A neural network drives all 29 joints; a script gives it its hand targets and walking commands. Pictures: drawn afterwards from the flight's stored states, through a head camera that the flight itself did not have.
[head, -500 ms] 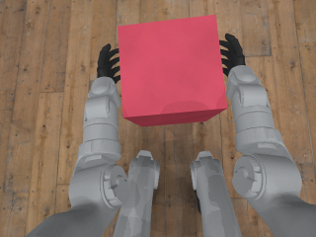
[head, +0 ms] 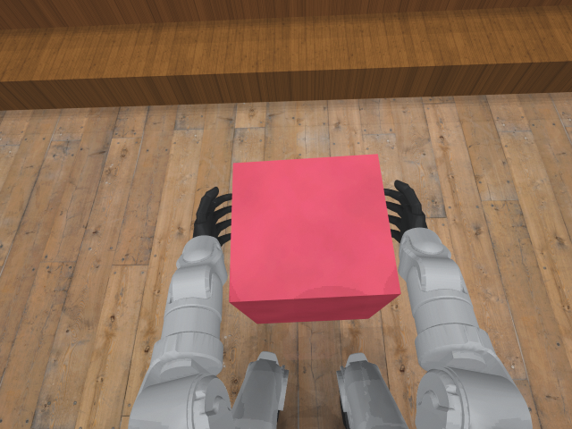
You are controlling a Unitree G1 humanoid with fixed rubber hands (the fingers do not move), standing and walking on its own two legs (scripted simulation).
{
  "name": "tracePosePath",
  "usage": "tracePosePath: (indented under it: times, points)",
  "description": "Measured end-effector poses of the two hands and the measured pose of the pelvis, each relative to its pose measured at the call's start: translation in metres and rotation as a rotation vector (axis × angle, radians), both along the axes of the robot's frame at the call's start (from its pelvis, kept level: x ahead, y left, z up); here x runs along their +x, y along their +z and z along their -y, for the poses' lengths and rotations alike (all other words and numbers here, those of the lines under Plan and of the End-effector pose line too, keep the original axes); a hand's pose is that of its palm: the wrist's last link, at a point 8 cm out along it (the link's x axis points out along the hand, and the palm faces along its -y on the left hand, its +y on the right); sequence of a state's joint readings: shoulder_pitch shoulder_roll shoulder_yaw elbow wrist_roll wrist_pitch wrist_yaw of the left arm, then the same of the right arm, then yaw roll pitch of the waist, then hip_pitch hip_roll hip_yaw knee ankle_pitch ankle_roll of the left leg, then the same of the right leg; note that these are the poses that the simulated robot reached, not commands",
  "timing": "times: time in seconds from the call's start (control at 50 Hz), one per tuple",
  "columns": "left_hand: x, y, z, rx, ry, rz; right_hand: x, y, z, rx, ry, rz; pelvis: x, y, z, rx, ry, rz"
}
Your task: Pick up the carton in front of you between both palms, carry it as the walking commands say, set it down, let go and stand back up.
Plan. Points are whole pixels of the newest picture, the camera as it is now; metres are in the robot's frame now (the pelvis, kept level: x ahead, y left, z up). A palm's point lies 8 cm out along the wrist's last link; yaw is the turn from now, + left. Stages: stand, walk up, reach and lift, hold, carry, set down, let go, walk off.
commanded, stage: reach and lift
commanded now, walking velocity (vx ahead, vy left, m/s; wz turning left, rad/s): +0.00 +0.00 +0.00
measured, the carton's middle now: (309, 250) +0.40 +0.01 -0.11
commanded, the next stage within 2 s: hold in 1.66 s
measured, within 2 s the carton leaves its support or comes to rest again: neither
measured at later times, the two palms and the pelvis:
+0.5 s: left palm (171, 221) +0.35 +0.16 +0.11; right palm (461, 219) +0.35 -0.14 +0.11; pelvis +0.05 +0.00 +0.12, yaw +0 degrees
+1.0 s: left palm (151, 214) +0.33 +0.15 +0.16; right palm (487, 215) +0.33 -0.14 +0.16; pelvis +0.03 +0.01 +0.13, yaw +0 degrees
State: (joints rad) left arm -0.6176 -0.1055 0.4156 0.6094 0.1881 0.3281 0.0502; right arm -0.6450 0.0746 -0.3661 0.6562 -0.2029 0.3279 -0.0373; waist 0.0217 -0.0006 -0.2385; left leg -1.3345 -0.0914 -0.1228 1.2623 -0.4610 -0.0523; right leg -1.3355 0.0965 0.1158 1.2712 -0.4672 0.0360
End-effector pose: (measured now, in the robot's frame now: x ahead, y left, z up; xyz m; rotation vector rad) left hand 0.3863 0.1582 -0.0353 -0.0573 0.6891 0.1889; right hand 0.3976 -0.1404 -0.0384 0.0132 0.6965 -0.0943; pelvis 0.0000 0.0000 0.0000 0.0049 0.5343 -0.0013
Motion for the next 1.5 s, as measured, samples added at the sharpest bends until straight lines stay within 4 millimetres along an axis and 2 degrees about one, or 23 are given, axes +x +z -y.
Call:
tracePosePath:
  times: [0.38,0.54,0.66,0.84,0.98,1.5]
  points:
    - [-0.029,0.112,0.003,0.005,-0.032,0.007,-0.037,0.113,0.003,-0.004,-0.030,0.007,0.042,0.097,-0.003,-0.004,0.001,0.275]
    - [-0.040,0.158,0.003,0.015,-0.052,0.024,-0.052,0.159,0.004,-0.010,-0.039,0.025,0.052,0.122,-0.005,-0.006,-0.001,0.423]
    - [-0.046,0.185,0.003,0.036,-0.075,0.032,-0.060,0.187,0.004,-0.035,-0.026,0.033,0.052,0.131,-0.006,-0.006,0.001,0.523]
    - [-0.054,0.189,0.003,0.041,-0.082,-0.005,-0.068,0.191,0.004,-0.039,-0.023,-0.004,0.039,0.131,-0.006,-0.007,-0.002,0.589]
    - [-0.053,0.193,0.003,0.037,-0.073,0.010,-0.066,0.194,0.004,-0.033,-0.025,0.011,0.034,0.131,-0.006,-0.007,-0.002,0.596]
    - [-0.046,0.205,0.004,0.064,-0.092,0.008,-0.059,0.206,0.005,-0.061,-0.006,0.010,0.054,0.138,-0.004,-0.005,0.000,0.610]
